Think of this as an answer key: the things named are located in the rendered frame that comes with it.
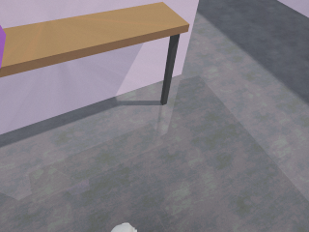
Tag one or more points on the table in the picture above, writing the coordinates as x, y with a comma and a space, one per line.
42, 44

